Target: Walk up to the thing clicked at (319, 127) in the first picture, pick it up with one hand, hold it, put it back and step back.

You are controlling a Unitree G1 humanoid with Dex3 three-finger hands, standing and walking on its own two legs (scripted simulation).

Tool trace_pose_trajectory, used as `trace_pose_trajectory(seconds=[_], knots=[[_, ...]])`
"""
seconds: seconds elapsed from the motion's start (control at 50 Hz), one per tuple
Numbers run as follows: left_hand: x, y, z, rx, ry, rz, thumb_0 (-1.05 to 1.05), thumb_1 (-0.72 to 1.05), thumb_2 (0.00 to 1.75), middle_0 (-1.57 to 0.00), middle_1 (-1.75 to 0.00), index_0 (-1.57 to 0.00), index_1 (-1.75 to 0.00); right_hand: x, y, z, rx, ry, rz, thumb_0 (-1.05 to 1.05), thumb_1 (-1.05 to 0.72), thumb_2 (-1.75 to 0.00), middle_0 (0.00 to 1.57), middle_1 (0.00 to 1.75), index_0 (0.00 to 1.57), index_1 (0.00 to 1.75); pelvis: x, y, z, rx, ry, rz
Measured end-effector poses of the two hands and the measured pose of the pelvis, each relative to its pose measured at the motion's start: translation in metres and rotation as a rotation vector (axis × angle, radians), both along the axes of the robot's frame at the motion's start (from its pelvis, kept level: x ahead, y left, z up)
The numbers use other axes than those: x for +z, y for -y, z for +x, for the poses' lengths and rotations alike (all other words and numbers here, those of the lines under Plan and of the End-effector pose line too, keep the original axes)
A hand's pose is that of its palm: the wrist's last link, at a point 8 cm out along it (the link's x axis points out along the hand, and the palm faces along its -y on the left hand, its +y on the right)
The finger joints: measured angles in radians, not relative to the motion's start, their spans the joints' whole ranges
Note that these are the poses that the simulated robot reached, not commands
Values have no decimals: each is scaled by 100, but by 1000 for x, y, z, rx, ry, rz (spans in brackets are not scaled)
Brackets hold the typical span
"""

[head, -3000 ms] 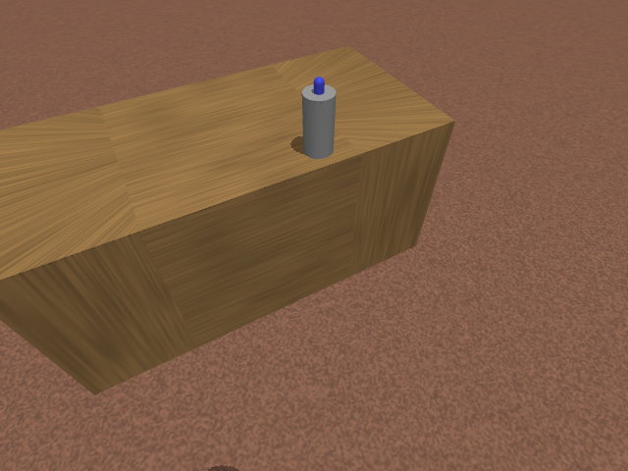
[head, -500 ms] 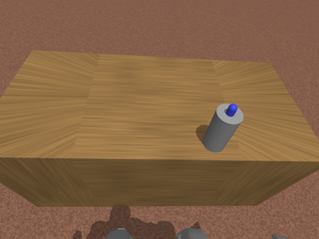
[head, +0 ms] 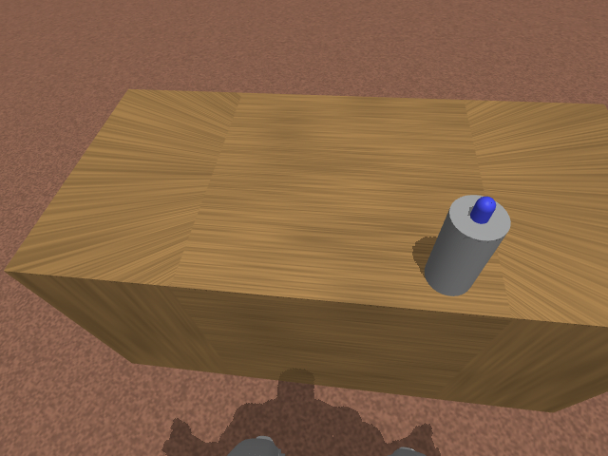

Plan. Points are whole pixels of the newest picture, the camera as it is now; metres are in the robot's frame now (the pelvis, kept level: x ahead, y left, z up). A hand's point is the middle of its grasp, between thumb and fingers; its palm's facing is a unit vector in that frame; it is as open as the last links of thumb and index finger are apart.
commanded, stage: walk up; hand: right
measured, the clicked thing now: (465, 242) +0.44 -0.22 -0.04
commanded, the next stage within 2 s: stand in 1.50 s
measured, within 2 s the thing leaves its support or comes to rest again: neither
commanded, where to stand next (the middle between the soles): +0.07 +0.03 m, yaw -4 degrees
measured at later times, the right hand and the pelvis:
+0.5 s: hand out of the picture +0.10 -0.24 -0.13, palm faces -0.02 +0.94 -0.34, open 7.4 cm; pelvis +0.02 +0.02 +0.02, yaw -1 degrees
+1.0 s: hand out of the picture +0.11 -0.24 -0.11, palm faces +0.03 +0.94 -0.33, open 7.4 cm; pelvis +0.02 +0.02 +0.04, yaw -2 degrees
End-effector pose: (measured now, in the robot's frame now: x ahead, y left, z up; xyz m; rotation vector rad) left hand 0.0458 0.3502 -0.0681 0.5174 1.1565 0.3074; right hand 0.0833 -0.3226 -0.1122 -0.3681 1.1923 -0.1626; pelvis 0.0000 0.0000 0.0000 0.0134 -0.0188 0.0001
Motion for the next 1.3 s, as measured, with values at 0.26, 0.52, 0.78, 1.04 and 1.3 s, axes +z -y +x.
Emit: trace_pose_trajectory(seconds=[0.26, 0.52, 0.78, 1.04, 1.3], knots=[[-31, 16, 6, 19, -14, -128, 1, 91, 90, -21, -30, -20, -30, 16, -22, 11, -13, 72, -5, 0, -90, -90, 20, 30, 21, 30, 3, -12, 6, -3, 18, -22], [-25, 23, 38, -9, -12, -183, 1, 90, 90, -21, -30, -20, -30, 16, -43, 12, -43, 23, 27, 0, -90, -90, 20, 30, 20, 30, 18, -22, 19, -16, 13, -22], [-11, 26, 85, -41, 35, -196, 1, 91, 90, -21, -30, -20, -30, 30, -46, 20, -75, 25, 27, 0, -90, -90, 20, 30, 21, 30, 31, -24, 24, -28, 22, -14], [-9, 35, 75, -29, -19, -209, 1, 91, 90, -21, -30, -20, -30, 34, -40, 15, -104, 12, 31, 0, -90, -90, 20, 30, 20, 30, 39, -22, 24, -42, 27, -12], [-12, 35, 67, -18, -59, -217, 1, 91, 90, -21, -30, -20, -30, 31, -44, -7, -136, -41, 36, 0, -90, -90, 20, 30, 20, 30, 40, -23, 25, -54, 25, -12]])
